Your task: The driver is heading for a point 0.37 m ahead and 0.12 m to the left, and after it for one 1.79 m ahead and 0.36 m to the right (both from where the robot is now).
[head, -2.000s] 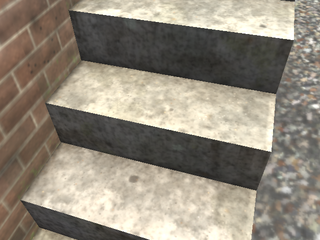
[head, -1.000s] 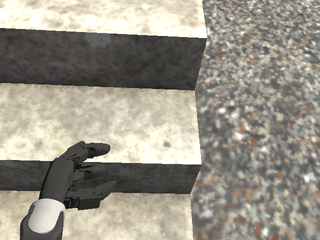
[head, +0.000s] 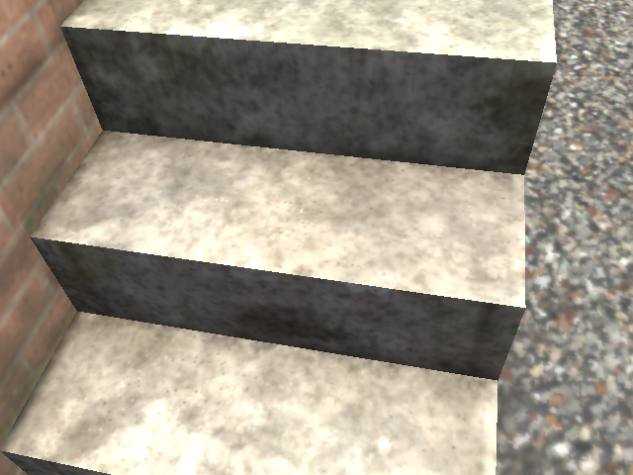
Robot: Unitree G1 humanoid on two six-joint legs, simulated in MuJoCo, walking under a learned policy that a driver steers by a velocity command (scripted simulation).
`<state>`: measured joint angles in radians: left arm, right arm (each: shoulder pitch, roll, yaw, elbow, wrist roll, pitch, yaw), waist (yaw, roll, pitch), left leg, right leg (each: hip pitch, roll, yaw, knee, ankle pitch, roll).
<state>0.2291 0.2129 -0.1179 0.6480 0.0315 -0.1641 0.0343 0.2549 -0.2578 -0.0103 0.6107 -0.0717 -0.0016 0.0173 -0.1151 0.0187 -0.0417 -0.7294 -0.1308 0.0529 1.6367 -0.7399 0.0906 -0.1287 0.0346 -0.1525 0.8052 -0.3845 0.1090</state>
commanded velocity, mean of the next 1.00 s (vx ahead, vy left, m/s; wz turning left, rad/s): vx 0.19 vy -0.05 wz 0.09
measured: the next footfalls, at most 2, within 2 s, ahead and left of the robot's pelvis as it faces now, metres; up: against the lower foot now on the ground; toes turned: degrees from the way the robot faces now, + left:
left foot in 0.10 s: -0.06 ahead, +0.11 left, +0.03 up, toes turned +2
right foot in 0.20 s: +0.00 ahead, -0.07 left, +0.20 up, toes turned -11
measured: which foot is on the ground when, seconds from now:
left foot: up 0.00-0.08, down 0.10-0.20, up 0.22-0.40, down 0.42-0.70, up 0.72-1.00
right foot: down 0.00-0.04, up 0.06-0.18, down 0.20-0.44, up 0.46-0.72, down 0.74-0.96, up 0.98-1.00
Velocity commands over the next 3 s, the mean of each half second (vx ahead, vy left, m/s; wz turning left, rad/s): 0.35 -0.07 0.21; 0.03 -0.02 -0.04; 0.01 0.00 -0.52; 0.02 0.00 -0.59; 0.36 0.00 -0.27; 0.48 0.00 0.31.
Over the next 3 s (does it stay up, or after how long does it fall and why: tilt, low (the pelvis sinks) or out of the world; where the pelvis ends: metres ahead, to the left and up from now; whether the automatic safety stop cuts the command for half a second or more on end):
stays up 0.47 -0.03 0.43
